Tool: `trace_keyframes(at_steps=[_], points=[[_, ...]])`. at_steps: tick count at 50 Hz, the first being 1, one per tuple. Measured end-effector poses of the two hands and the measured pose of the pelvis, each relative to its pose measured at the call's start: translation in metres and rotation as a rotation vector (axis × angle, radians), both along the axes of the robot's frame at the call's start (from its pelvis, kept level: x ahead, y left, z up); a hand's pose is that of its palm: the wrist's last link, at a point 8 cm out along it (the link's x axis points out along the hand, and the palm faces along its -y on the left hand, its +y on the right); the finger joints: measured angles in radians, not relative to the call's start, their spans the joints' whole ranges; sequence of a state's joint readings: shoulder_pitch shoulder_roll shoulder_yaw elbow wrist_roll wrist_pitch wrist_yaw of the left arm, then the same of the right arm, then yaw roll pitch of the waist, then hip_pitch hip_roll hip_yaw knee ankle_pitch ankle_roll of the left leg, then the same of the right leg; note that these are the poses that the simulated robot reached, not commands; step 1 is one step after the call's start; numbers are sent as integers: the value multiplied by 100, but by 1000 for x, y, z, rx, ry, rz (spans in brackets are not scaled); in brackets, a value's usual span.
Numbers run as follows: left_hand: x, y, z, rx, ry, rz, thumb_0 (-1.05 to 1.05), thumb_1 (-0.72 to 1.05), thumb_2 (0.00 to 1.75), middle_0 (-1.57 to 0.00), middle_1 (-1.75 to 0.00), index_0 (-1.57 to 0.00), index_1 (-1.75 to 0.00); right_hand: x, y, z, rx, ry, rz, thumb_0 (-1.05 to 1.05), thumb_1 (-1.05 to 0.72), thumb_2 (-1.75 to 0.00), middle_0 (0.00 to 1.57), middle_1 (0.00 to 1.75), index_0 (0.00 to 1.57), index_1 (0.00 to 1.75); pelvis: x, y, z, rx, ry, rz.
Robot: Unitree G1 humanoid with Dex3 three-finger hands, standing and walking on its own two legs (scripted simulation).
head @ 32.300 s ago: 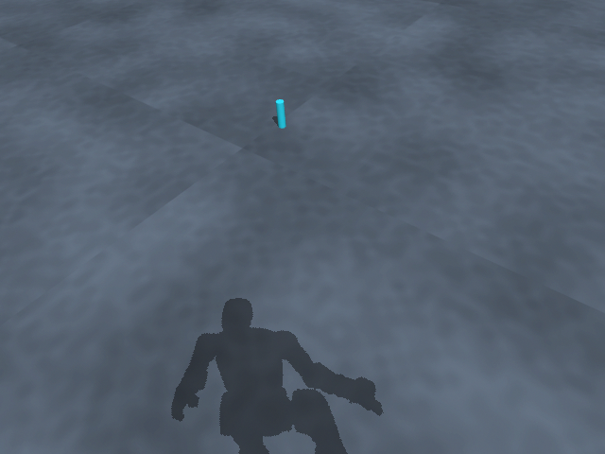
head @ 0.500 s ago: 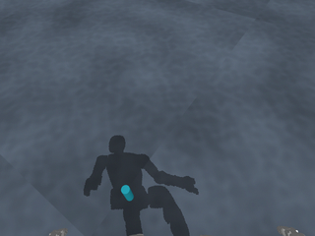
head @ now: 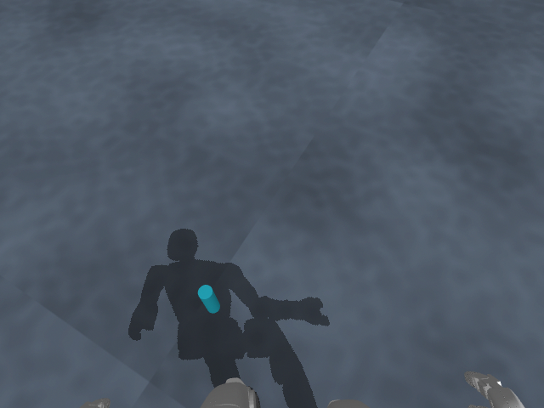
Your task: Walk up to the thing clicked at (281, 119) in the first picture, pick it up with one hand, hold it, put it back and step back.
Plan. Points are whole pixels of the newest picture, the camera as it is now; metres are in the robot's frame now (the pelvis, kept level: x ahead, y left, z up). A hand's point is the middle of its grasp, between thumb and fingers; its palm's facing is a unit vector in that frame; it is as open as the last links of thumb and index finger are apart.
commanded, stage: step back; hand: left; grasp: from the side
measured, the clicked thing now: (209, 299) +0.48 +0.25 -0.67
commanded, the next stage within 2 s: none
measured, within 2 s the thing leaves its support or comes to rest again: neither
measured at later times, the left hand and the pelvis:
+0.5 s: hand out of the picture -0.03 +0.27 -0.14, palm faces +0.05 -0.93 -0.36, open 7.4 cm; pelvis -0.14 +0.00 +0.01, yaw +4 degrees
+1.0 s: hand out of the picture -0.22 +0.22 -0.12, palm faces +0.04 -0.90 -0.43, open 7.4 cm; pelvis -0.31 -0.06 +0.01, yaw +4 degrees
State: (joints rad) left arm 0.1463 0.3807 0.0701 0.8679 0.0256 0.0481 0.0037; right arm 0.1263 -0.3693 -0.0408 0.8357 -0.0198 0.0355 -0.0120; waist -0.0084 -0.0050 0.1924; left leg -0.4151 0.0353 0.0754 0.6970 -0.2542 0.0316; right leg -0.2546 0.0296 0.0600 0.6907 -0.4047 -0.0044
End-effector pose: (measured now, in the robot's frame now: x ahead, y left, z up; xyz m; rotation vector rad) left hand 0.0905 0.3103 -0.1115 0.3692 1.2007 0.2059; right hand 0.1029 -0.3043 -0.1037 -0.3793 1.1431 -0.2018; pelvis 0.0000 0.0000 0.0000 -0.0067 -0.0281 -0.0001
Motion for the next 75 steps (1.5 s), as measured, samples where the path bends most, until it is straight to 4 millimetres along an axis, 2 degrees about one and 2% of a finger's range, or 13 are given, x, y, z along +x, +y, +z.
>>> trace_keyframes(at_steps=[6,11,19,29,37,41,44,49,53,60,65,69,75], points=[[-44,-15,19,10,-18,22,0,90,90,-20,-30,-20,-30,-28,-13,-1,23,4,-20,0,-90,-89,20,30,20,30,-29,-10,8,17,-16,6],[-59,-13,30,24,-72,32,0,90,90,-20,-30,-20,-30,-60,-17,3,4,35,5,0,-90,-90,20,30,20,30,-54,-9,13,24,0,33],[-88,2,12,-7,-147,37,0,90,90,-20,-30,-20,-30,-112,-6,7,-42,72,59,0,-90,-90,20,30,20,30,-106,0,2,30,-18,76],[-169,-5,9,-21,-61,51,0,90,90,-20,-30,-20,-30,-157,-8,31,-49,-21,50,0,-90,-89,21,30,20,30,-166,-11,15,-22,-10,36],[-244,-31,2,12,-2,21,0,90,90,-20,-30,-20,-30,-197,-46,13,-29,-100,49,0,-89,-89,21,30,20,30,-228,-41,-3,-12,-8,-16],[-289,-49,12,14,18,39,0,90,90,-20,-30,-20,-30,-233,-62,5,-16,-64,11,0,-90,-90,20,30,20,30,-255,-52,1,5,-16,-2],[-312,-55,23,28,25,53,0,90,90,-20,-30,-20,-30,-263,-67,4,-5,-24,4,0,-90,-90,20,30,20,30,-271,-54,8,29,-7,12],[-323,-52,29,54,-45,53,0,90,90,-20,-30,-20,-30,-318,-69,-2,-12,77,27,0,-90,-90,20,30,20,30,-302,-56,8,32,6,61],[-330,-44,19,45,-117,53,0,90,90,-20,-30,-20,-30,-352,-62,-9,-28,125,56,0,-90,-90,20,30,20,30,-332,-54,-2,26,3,106],[-369,-52,15,7,-107,74,0,90,90,-20,-30,-20,-30,-391,-56,8,-17,91,74,0,-90,-89,21,30,20,30,-379,-62,9,2,-6,95],[-414,-67,14,4,-73,58,0,90,90,-20,-30,-20,-30,-397,-70,14,-26,9,88,0,-90,-89,21,30,20,30,-413,-75,9,-8,7,66],[-457,-83,8,27,-36,41,0,90,90,-20,-30,-20,-30,-406,-90,5,-14,-57,89,0,-89,-89,21,30,20,30,-443,-92,-2,-6,7,31],[-526,-103,20,30,16,75,0,90,90,-20,-30,-20,-30,-447,-105,2,8,-38,50,0,-90,-90,20,30,20,30,-476,-103,7,20,-10,37]])
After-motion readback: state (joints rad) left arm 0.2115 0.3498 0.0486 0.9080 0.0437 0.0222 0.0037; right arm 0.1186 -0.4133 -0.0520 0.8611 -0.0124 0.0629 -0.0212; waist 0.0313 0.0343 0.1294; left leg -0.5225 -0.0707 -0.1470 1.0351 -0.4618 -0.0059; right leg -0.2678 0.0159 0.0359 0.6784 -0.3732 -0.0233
